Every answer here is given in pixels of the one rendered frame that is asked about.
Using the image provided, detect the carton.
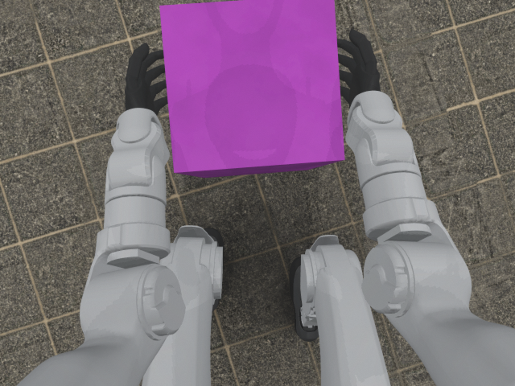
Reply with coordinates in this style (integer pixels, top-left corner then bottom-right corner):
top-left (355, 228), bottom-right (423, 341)
top-left (159, 0), bottom-right (345, 178)

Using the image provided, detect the left robot hand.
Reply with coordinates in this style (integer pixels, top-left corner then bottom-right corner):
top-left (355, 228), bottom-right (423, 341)
top-left (125, 43), bottom-right (168, 116)

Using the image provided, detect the right robot hand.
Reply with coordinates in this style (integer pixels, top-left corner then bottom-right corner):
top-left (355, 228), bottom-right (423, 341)
top-left (337, 29), bottom-right (381, 108)

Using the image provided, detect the robot right forearm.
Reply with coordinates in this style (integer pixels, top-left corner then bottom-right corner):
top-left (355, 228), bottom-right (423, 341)
top-left (345, 91), bottom-right (472, 293)

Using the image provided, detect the left robot upper arm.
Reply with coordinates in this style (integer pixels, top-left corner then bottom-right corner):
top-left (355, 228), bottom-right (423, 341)
top-left (16, 264), bottom-right (186, 386)

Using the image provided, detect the robot right thigh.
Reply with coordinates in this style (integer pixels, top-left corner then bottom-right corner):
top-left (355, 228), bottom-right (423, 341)
top-left (300, 244), bottom-right (391, 386)

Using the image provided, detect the robot left forearm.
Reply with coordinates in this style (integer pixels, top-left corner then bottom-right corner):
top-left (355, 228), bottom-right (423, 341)
top-left (80, 108), bottom-right (171, 333)

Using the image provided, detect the left robot shin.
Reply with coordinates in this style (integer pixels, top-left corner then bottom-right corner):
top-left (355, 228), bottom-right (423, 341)
top-left (159, 225), bottom-right (216, 300)

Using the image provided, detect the right robot upper arm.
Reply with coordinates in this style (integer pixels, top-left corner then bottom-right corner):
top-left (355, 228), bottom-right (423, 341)
top-left (361, 240), bottom-right (515, 386)

